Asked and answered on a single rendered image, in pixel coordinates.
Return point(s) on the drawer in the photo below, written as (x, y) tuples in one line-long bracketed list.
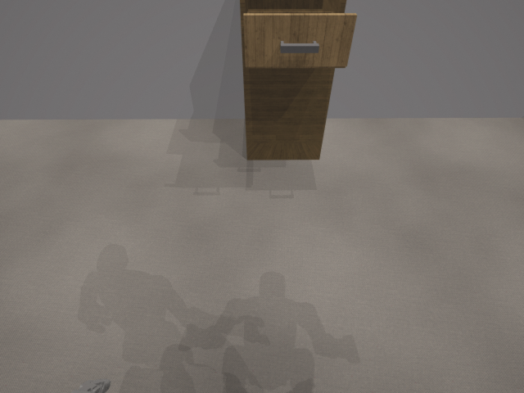
[(264, 31)]

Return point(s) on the handle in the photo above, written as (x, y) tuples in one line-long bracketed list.
[(299, 47)]

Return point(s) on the cabinet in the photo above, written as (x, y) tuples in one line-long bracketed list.
[(286, 108)]

